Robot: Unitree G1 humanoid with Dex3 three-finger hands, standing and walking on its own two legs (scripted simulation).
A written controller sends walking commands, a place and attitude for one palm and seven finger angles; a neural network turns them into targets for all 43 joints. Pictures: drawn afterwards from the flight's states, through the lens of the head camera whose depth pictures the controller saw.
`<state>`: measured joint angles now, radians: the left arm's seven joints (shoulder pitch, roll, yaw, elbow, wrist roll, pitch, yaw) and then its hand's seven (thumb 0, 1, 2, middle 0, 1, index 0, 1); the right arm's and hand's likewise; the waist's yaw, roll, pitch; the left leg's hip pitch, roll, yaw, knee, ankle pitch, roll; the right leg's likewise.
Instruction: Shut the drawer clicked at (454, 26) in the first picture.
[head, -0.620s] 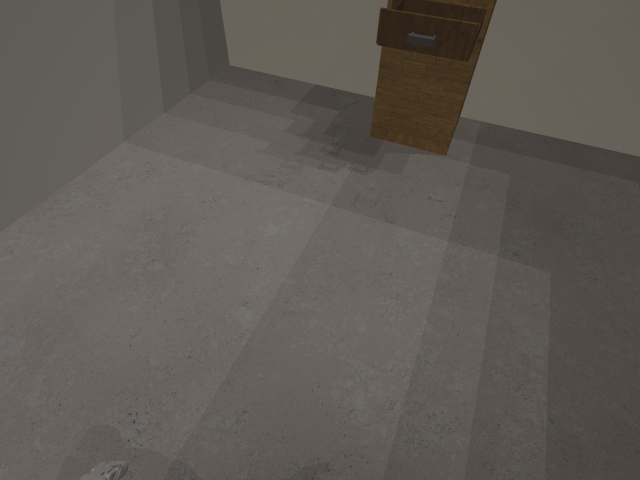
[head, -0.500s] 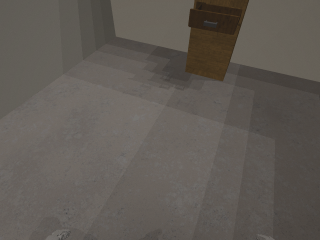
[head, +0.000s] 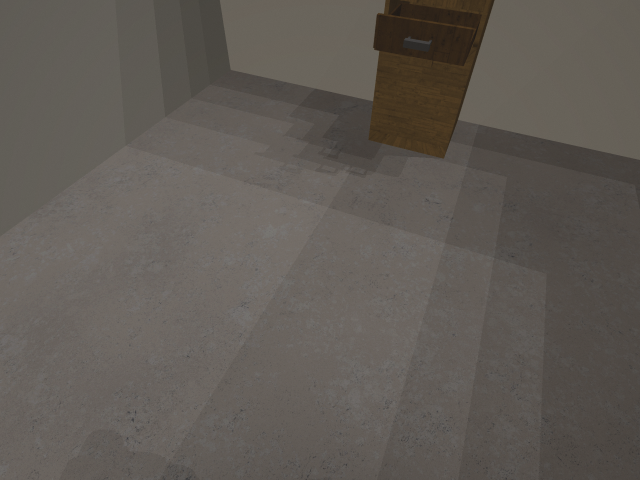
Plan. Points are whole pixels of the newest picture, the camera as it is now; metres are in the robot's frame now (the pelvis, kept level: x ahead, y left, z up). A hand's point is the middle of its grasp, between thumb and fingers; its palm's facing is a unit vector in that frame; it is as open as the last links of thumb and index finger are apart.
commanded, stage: stand and wait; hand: left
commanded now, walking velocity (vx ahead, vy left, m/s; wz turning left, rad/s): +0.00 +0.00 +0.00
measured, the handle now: (418, 42) +1.70 -0.30 -0.12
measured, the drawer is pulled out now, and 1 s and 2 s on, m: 0.21 0.21 0.21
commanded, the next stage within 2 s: look at it before walking up in 0.32 s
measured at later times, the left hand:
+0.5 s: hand out of the picture +0.07 +0.24 -0.15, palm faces -0.04 -0.94 -0.33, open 7.4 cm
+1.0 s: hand out of the picture +0.06 +0.25 -0.16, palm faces -0.04 -0.94 -0.33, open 7.4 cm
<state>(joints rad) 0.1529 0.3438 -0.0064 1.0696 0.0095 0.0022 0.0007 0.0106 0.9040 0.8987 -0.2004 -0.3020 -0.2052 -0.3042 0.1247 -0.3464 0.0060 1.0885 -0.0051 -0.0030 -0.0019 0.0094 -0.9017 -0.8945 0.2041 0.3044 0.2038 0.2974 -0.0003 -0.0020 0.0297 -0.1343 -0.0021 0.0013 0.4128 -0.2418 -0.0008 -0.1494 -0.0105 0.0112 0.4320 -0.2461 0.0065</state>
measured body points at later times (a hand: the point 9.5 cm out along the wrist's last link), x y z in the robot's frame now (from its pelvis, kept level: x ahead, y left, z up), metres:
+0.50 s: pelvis -0.01 +0.00 +0.00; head -0.01 -0.01 +0.45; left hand +0.07 +0.29 -0.13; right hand +0.06 -0.30 -0.13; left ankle -0.01 +0.12 -0.74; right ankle -0.01 -0.12 -0.74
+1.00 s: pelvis -0.01 +0.00 +0.00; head +0.00 +0.00 +0.45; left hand +0.06 +0.29 -0.13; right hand +0.06 -0.30 -0.13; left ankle -0.01 +0.12 -0.74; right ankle -0.01 -0.12 -0.74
